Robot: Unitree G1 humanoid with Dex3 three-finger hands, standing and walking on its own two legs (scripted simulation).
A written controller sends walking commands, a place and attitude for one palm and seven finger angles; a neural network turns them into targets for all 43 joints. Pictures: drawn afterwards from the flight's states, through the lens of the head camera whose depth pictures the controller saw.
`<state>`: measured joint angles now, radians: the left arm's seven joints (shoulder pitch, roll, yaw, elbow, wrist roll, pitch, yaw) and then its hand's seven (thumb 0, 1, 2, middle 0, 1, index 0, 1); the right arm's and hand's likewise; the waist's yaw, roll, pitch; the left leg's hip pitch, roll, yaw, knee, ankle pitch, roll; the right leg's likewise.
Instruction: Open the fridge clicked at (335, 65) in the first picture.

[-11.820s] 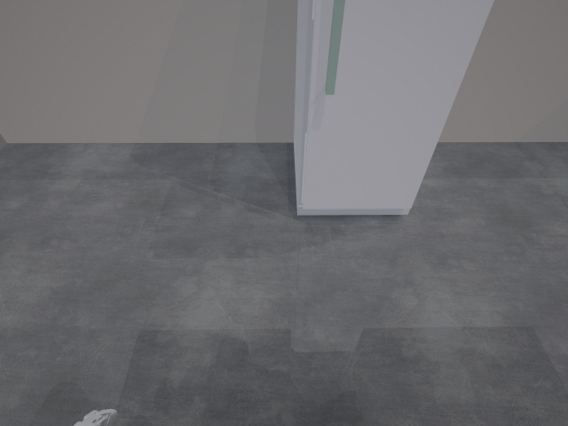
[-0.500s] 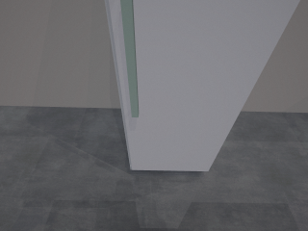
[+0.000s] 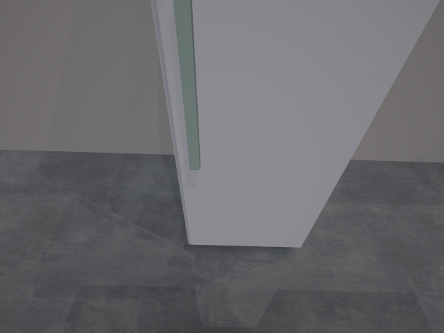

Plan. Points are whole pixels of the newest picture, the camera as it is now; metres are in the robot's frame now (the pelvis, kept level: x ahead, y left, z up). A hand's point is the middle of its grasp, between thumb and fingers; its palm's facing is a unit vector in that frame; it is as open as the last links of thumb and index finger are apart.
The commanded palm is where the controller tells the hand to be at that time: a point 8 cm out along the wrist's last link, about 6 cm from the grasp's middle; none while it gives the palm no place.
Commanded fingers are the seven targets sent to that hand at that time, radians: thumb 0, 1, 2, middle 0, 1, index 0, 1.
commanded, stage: look again from close up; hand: left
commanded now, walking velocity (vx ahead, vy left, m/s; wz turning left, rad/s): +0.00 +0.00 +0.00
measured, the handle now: (190, 84) +0.56 +0.11 +0.16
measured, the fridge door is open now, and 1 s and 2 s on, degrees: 0 0 0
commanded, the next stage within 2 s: shuffle to correct the standing spot in 0.18 s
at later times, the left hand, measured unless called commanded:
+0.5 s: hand out of the picture -0.03 +0.14 -0.18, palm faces +0.06 -0.99 -0.13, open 7.4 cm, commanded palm none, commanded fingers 0.00 0.90 0.90 -0.20 -0.30 -0.20 -0.30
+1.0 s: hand out of the picture +0.03 +0.11 -0.19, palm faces +0.07 -0.99 -0.10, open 7.4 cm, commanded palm none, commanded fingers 0.00 0.90 0.90 -0.20 -0.30 -0.20 -0.30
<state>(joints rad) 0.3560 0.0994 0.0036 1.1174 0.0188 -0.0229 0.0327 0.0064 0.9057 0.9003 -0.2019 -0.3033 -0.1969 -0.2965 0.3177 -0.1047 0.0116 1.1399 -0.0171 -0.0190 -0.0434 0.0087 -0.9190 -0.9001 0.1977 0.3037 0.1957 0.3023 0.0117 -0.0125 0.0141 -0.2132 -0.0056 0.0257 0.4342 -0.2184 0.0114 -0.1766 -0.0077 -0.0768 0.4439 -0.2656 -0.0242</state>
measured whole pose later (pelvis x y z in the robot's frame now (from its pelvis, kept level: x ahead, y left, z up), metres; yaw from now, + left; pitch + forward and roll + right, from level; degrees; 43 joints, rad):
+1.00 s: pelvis +0.12 -0.02 -0.01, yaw -1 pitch +0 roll +1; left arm 0.42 0.08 0.02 1.15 0.02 0.02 0.05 0.01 0.90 0.90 -0.20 -0.30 -0.20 -0.30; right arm 0.17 -0.12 -0.01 1.06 -0.01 -0.04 -0.07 0.01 -0.93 -0.90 0.20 0.30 0.19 0.30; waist 0.03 -0.07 0.06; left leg -0.28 0.01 0.18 0.57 -0.28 0.06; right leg -0.25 -0.02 -0.04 0.87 -0.55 0.00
